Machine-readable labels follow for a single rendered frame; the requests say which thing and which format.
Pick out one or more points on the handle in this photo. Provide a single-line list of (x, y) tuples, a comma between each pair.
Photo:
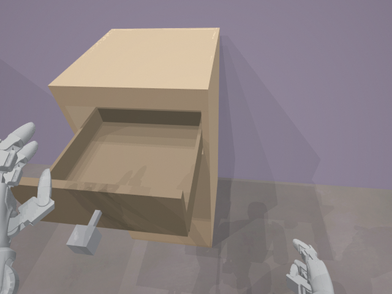
[(86, 238)]

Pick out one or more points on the drawer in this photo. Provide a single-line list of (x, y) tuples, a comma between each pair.
[(139, 166)]

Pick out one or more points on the left robot forearm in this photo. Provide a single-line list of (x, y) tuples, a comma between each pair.
[(9, 279)]

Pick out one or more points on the cabinet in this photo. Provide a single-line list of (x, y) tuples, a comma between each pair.
[(157, 68)]

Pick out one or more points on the robot left hand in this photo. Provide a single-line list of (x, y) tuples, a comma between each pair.
[(13, 157)]

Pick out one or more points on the robot right hand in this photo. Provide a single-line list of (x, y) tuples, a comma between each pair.
[(314, 275)]

